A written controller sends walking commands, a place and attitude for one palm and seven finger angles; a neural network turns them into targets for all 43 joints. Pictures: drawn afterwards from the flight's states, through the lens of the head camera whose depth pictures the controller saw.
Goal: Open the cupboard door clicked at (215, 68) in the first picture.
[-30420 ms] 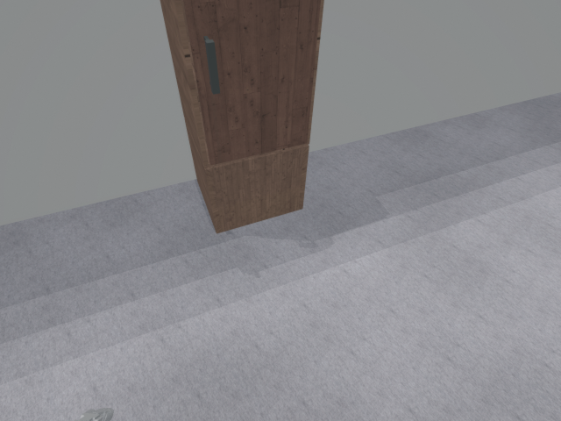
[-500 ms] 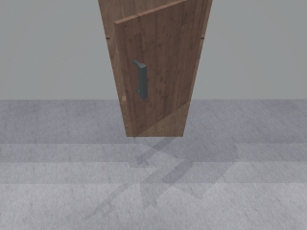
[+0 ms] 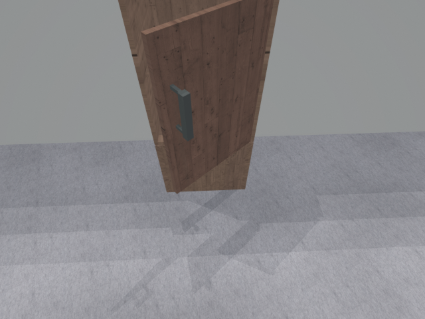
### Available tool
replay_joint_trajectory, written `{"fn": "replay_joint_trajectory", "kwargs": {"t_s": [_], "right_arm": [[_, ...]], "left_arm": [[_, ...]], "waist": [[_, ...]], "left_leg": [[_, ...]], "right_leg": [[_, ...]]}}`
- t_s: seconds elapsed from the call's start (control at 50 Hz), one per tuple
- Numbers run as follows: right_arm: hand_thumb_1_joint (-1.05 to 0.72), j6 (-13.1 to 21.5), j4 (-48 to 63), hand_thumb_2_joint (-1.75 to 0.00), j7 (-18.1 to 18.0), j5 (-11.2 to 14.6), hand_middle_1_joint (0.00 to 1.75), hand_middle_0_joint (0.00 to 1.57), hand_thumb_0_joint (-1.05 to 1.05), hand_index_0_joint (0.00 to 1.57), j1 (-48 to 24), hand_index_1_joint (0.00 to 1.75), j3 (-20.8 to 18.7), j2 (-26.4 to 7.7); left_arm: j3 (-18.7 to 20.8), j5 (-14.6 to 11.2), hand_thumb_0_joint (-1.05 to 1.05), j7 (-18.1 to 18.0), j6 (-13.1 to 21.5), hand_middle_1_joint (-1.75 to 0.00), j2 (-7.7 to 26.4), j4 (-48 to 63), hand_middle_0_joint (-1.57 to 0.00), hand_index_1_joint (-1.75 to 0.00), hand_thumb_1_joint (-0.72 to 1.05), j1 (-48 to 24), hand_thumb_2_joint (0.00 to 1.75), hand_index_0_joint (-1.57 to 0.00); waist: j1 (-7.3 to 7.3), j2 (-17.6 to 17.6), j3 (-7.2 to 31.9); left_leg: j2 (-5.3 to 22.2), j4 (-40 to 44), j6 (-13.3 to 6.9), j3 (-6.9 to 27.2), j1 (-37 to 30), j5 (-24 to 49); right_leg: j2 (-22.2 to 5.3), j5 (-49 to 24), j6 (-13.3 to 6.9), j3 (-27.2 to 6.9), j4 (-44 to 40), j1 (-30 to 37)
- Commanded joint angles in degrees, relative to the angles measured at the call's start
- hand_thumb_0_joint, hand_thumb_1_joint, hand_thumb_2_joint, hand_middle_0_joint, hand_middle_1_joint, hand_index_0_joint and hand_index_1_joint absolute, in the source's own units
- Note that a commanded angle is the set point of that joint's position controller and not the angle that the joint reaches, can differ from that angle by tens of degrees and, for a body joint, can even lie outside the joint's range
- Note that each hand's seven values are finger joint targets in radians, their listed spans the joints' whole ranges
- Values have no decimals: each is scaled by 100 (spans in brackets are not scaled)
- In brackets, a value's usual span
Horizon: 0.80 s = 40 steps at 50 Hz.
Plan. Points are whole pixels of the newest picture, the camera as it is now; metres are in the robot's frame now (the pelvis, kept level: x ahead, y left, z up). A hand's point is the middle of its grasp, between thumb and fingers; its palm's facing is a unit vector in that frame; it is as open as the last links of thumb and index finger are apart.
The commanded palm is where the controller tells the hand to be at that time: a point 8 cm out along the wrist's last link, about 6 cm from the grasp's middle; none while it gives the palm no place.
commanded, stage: walk to a spot facing it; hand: left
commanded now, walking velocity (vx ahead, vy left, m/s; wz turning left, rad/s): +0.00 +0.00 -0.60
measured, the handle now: (181, 113) +0.59 +0.13 +0.03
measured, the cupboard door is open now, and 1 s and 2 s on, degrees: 39 39 39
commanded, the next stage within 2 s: none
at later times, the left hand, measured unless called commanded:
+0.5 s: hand out of the picture +0.06 +0.15 -0.17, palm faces -0.19 -0.94 -0.29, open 7.4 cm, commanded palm none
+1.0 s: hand (157, 296) +0.19 +0.14 -0.17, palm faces -0.47 -0.85 -0.23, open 7.4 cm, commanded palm none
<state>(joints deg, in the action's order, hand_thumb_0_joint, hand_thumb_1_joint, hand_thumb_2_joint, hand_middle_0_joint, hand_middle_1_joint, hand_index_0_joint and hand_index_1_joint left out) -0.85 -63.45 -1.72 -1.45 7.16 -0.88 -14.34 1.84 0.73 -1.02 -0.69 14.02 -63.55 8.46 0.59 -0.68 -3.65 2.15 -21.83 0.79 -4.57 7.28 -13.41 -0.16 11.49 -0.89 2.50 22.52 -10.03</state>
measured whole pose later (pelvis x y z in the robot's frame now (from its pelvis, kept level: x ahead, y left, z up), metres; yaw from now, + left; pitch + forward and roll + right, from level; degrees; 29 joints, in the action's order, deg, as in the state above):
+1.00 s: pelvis +0.00 +0.00 +0.00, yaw -33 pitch +1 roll -3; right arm -1.2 -51.6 -2.4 -2.3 10.3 -1.7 -11.6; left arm 5.8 1.1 1.9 -3.7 16.3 -50.4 8.8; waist 2.0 0.5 -6.8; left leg 6.1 -28.8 1.8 -2.1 12.6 -17.0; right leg 0.2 26.2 3.1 0.5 53.9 -27.3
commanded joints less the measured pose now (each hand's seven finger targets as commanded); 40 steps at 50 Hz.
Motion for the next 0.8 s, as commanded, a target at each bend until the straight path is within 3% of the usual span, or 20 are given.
{"fn": "replay_joint_trajectory", "kwargs": {"t_s": [0.0,0.08,0.12,0.16,0.2,0.24,0.26,0.28,0.3,0.32,0.34,0.4,0.44,0.58,0.64,0.7,0.72,0.74,0.76,0.78], "right_arm": [[-90,-15,375,-90,-78,11,30,20,0,20,479,30,-231,-673],[-90,-30,609,-90,-115,-19,30,20,0,20,511,30,-347,-858],[-90,6,684,-90,-120,-49,30,20,0,20,508,30,-402,-968],[-90,41,800,-90,-125,-64,30,20,0,20,447,30,-389,-924],[-90,64,913,-90,-118,-95,30,20,0,20,249,30,-413,-917],[-90,25,977,-90,-106,-62,30,20,0,20,96,30,-432,-947],[-90,-15,1079,-90,-88,16,30,20,0,20,-11,30,-447,-806],[-90,-33,1306,-90,-47,83,30,20,0,20,-33,30,-392,-328],[-90,-113,1305,-90,-34,74,30,20,0,20,-116,30,-397,-466],[-90,-135,1269,-90,19,102,30,20,0,20,21,30,-405,-464],[-90,-126,1249,-90,29,66,30,20,0,20,-160,30,-428,-417],[-90,-98,1210,-90,23,60,30,20,0,20,-82,30,-387,-305],[-90,-109,1228,-90,16,79,30,20,0,20,-130,30,-359,-216],[-90,-67,1497,-90,-27,120,30,20,0,20,-515,30,-362,-240],[-90,-31,1578,-90,-36,154,30,20,0,20,-526,30,-360,-234],[-90,13,1494,-90,-68,181,30,20,0,20,-67,30,-360,-285],[-90,55,1407,-90,-92,183,30,20,0,20,233,30,-371,-353],[-90,113,1370,-90,-133,147,30,20,0,20,437,30,-415,-631],[-90,158,1458,-90,-144,54,30,20,0,20,437,30,-521,-1172],[-90,117,1506,-90,-170,-4,30,20,0,20,546,30,-514,-1321]], "left_arm": [[270,40,0,19,-50,-30,856,479,-20,-30,90,87,90,-20],[311,60,0,93,-153,-30,693,804,-20,-30,90,50,90,-20],[332,62,0,143,-228,-30,525,944,-20,-30,90,30,90,-20],[381,60,0,167,-266,-30,453,1073,-20,-30,90,46,90,-20],[375,50,0,205,-218,-30,333,1103,-20,-30,90,185,90,-20],[416,40,0,219,-157,-30,360,987,-20,-30,90,731,90,-20],[496,89,0,180,-90,-30,683,890,-20,-30,90,1097,90,-20],[634,145,0,65,-36,-30,1359,884,-20,-30,90,1237,90,-20],[624,42,0,0,-47,-30,1384,872,-20,-30,90,1325,90,-20],[589,33,0,3,-71,-30,1335,999,-20,-30,90,1004,90,-20],[569,61,0,-29,-73,-30,1016,1138,-20,-30,90,612,90,-20],[510,40,0,-76,30,-30,802,1212,-20,-30,90,614,90,-20],[515,43,0,-72,41,-30,865,1176,-20,-30,90,774,90,-20],[559,99,0,-46,-23,-30,906,1200,-20,-30,90,943,90,-20],[596,113,0,-31,-55,-30,971,1281,-20,-30,90,832,90,-20],[598,82,0,-24,-89,-30,979,1379,-20,-30,90,544,90,-20],[573,55,0,-21,-95,-30,918,1426,-20,-30,90,363,90,-20],[516,9,0,6,-101,-30,712,1515,-20,-30,90,327,90,-20],[444,-53,0,83,-84,-30,405,1614,-20,-30,90,454,90,-20],[457,7,0,124,-82,-30,602,1709,-20,-30,90,138,90,-20]], "waist": [[-146,206,388],[-154,-398,185],[-125,-1092,111],[-57,-1089,154],[79,-880,217],[317,-491,444],[496,681,417],[502,2473,345],[557,1986,238],[317,1453,86],[168,1191,-34],[53,622,533],[97,354,768],[229,957,607],[201,917,605],[-41,869,757],[-213,745,828],[-304,120,894],[-250,-1588,883],[-340,-1427,643]], "left_leg": [[639,-185,-111,121,-23,925],[1191,130,-403,534,-11,474],[1946,624,-917,1017,150,761],[2188,582,-1154,977,185,1170],[2021,99,-957,490,218,1884],[1613,-794,-535,-2,374,1650],[983,-1924,-149,-365,926,575],[-25,-3436,212,-562,2342,-2152],[24,-4306,143,308,2425,-2301],[187,-4646,115,503,2485,-1965],[206,-4714,129,612,2671,-1446],[200,-4491,248,649,2491,-973],[100,-4126,287,582,2379,-943],[-98,-3086,279,620,2180,-1108],[-204,-2455,204,672,1789,-1193],[-283,-1251,146,699,883,-646],[-195,-504,123,708,107,-160],[409,154,-66,1252,-737,-168],[1926,780,-586,2832,-1193,4],[2677,799,-1160,3257,-581,712]], "right_leg": [[-689,-1870,-218,-825,224,-206],[-228,-846,-107,-669,1063,-992],[19,1255,17,-269,2536,-1316],[-140,1849,24,-421,3264,-1436],[-237,1747,20,-270,2594,-1080],[-136,727,29,-63,1317,-272],[-457,-753,-112,-806,111,170],[-1925,-2303,-671,-3167,-606,633],[-2046,-2356,-1008,-3316,-630,377],[-1951,-630,-1288,-3148,-768,-98],[-1506,-431,-1133,-3034,-704,-183],[-1262,-1765,-1002,-2538,-303,285],[-1143,-2146,-985,-2432,-180,549],[-989,-2236,-1058,-2829,-161,539],[-951,-2098,-1058,-3109,-108,272],[-735,-1881,-778,-3133,134,-194],[-568,-1467,-546,-3010,317,-731],[-60,-489,-254,-2528,750,-1563],[657,1593,82,-1482,1954,-2537],[430,2456,293,-798,3182,-2571]]}}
